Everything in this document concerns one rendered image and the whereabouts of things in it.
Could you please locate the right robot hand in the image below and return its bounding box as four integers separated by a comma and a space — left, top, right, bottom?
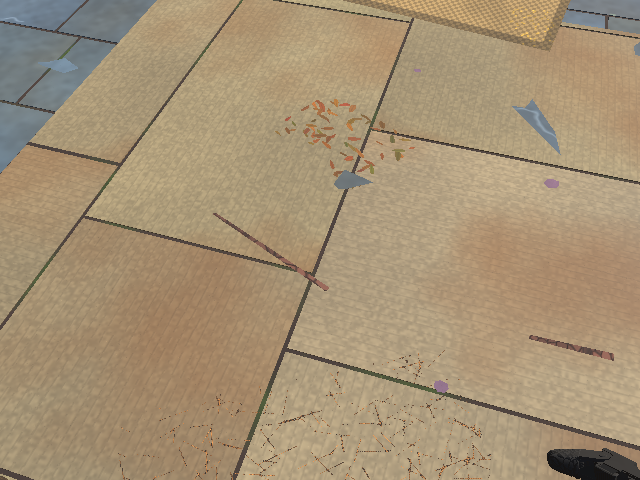
547, 448, 640, 480

